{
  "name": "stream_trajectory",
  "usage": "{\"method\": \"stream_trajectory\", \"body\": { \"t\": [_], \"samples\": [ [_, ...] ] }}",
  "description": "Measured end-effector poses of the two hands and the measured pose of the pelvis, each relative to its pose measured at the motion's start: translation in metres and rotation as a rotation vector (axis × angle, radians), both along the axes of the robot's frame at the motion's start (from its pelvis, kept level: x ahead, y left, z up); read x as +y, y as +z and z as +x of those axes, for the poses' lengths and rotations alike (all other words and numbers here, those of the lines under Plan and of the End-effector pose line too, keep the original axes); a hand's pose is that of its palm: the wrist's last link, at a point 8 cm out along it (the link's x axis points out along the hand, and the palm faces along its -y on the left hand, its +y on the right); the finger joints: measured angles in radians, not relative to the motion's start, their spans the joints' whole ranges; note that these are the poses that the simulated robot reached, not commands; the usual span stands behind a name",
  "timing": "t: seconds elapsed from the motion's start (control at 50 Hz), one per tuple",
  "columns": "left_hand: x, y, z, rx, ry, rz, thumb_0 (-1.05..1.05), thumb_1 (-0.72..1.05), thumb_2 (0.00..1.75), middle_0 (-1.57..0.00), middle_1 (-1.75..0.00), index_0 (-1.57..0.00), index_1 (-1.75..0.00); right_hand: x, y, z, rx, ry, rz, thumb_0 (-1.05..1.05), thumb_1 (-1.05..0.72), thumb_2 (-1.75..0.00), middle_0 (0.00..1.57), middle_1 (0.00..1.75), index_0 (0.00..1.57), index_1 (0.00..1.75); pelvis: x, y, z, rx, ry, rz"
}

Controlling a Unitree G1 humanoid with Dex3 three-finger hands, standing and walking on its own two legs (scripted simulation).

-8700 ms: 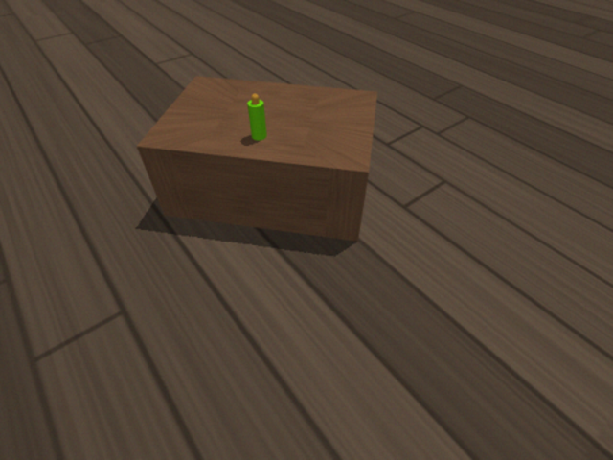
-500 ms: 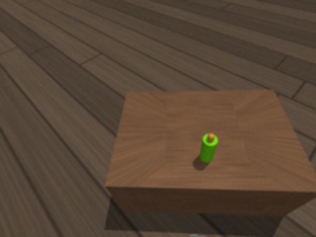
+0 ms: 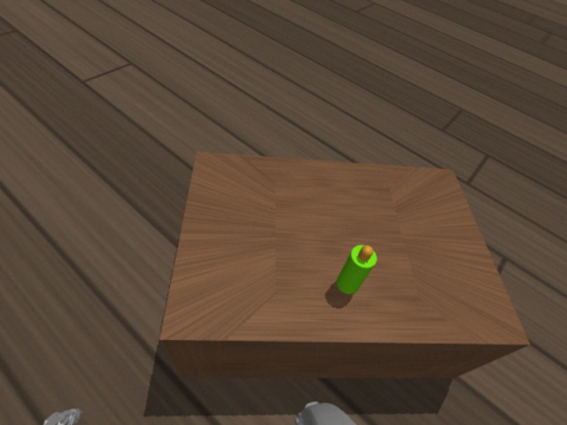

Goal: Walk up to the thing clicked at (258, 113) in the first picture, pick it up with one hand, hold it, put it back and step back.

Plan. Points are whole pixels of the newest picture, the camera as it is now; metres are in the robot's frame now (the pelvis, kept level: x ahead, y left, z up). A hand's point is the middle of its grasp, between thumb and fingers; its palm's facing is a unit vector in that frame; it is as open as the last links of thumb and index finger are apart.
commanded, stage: walk up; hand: right
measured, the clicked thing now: (357, 267) +0.51 -0.21 -0.28
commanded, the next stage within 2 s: stand in 1.68 s
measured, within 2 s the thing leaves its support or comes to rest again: neither
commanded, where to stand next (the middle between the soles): +0.05 -0.03 m, yaw +0 degrees
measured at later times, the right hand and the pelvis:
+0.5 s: hand out of the picture +0.02 -0.28 -0.16, palm faces +0.02 +0.93 -0.36, open 7.3 cm; pelvis -0.02 -0.03 -0.01, yaw -3 degrees
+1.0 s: hand out of the picture +0.06 -0.29 -0.13, palm faces -0.02 +0.94 -0.34, open 7.3 cm; pelvis -0.02 -0.04 +0.02, yaw -1 degrees
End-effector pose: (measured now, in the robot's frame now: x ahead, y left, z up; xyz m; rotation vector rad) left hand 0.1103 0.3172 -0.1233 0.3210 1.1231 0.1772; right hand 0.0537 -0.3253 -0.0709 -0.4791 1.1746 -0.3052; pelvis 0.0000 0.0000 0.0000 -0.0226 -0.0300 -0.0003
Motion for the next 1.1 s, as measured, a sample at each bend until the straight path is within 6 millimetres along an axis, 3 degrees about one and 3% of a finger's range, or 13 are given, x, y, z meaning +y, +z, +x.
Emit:
{"method": "stream_trajectory", "body": {
  "t": [0.12, 0.24, 0.34, 0.46, 0.54, 0.6, 0.84, 1.1],
  "samples": [
    [-0.004, 0.0, -0.003, 0.055, -0.043, 0.017, 0.01, 0.91, 0.9, -0.2, -0.3, -0.2, -0.3, -0.021, 0.002, -0.017, 0.009, -0.018, -0.023, 0.0, -0.9, -0.89, 0.21, 0.3, 0.21, 0.3, -0.006, -0.002, -0.005, 0.0, -0.04, 0.004],
    [-0.029, 0.005, -0.002, 0.04, -0.074, 0.054, 0.01, 0.91, 0.9, -0.2, -0.3, -0.2, -0.3, -0.042, -0.032, -0.03, 0.007, -0.059, 0.035, 0.0, -0.9, -0.89, 0.2, 0.3, 0.21, 0.3, -0.023, -0.014, -0.011, -0.028, -0.046, -0.02],
    [-0.046, 0.021, -0.01, 0.014, -0.082, 0.054, 0.01, 0.91, 0.9, -0.2, -0.3, -0.2, -0.3, -0.029, -0.045, -0.028, -0.016, -0.079, 0.116, 0.01, -0.91, -0.89, 0.2, 0.3, 0.21, 0.3, -0.029, -0.007, -0.014, -0.031, -0.066, 0.026],
    [-0.045, 0.021, -0.006, -0.042, -0.069, 0.041, 0.01, 0.9, 0.9, -0.21, -0.3, -0.21, -0.3, -0.009, -0.053, -0.032, -0.01, -0.044, 0.159, 0.0, -0.91, -0.89, 0.2, 0.3, 0.21, 0.3, -0.025, -0.009, -0.02, -0.018, -0.047, 0.017],
    [-0.046, 0.018, -0.008, -0.043, -0.03, 0.014, 0.01, 0.91, 0.9, -0.2, -0.3, -0.2, -0.3, 0.001, -0.046, -0.042, 0.009, -0.034, 0.169, 0.0, -0.91, -0.89, 0.2, 0.3, 0.21, 0.3, -0.026, -0.003, -0.022, -0.025, -0.048, 0.049],
    [-0.049, 0.018, -0.014, -0.035, -0.024, 0.0, 0.01, 0.91, 0.9, -0.2, -0.3, -0.2, -0.3, -0.002, -0.04, -0.043, 0.023, -0.025, 0.17, 0.01, -0.91, -0.89, 0.21, 0.3, 0.21, 0.3, -0.03, 0.001, -0.023, -0.021, -0.046, 0.033],
    [-0.062, 0.025, -0.049, 0.043, 0.009, -0.009, 0.01, 0.91, 0.9, -0.2, -0.3, -0.2, -0.3, -0.021, -0.028, -0.012, -0.029, -0.009, 0.169, 0.01, -0.91, -0.89, 0.2, 0.3, 0.21, 0.3, -0.038, 0.014, -0.028, -0.024, -0.028, 0.022],
    [-0.055, 0.028, -0.042, 0.056, 0.043, -0.015, 0.01, 0.91, 0.9, -0.2, -0.3, -0.2, -0.3, -0.006, -0.025, -0.004, 0.011, -0.003, 0.188, 0.0, -0.91, -0.89, 0.2, 0.3, 0.21, 0.3, -0.034, 0.021, -0.02, -0.012, -0.018, 0.015]
  ]
}}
